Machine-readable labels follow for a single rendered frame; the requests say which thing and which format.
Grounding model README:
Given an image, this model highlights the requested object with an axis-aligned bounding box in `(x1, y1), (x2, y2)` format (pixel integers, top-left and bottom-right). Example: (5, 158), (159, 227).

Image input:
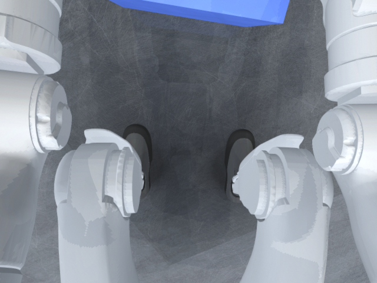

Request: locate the robot right shin
(232, 134), (333, 209)

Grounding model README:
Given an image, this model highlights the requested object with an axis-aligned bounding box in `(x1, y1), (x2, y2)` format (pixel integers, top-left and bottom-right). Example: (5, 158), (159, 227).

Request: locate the robot left shin
(54, 129), (144, 206)

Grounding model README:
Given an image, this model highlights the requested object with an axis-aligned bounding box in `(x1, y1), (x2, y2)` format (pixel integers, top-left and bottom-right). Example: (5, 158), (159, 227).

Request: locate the robot left forearm
(0, 0), (62, 75)

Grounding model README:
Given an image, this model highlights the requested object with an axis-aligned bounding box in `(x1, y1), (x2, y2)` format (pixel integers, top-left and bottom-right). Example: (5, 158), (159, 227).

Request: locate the robot right forearm
(320, 0), (377, 106)

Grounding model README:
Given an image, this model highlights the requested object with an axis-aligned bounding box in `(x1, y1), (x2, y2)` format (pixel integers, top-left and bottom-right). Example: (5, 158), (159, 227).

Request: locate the carton
(109, 0), (290, 27)

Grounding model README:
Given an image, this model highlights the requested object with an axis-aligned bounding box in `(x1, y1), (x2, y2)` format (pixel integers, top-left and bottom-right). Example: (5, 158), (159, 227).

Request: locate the right robot upper arm
(312, 104), (377, 283)

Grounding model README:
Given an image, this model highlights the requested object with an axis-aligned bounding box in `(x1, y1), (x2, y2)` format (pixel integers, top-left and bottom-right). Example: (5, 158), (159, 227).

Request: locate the robot shin
(54, 129), (144, 206)
(232, 134), (333, 209)

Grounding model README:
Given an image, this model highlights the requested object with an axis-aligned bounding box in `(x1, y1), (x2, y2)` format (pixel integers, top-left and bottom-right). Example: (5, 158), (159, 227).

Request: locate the left robot upper arm
(0, 70), (72, 283)

